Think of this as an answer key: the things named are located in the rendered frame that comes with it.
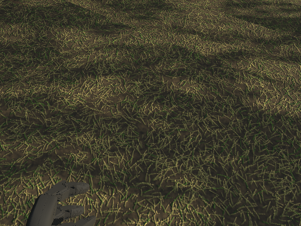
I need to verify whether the left robot hand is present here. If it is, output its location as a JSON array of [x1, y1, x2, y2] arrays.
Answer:
[[25, 180, 96, 226]]

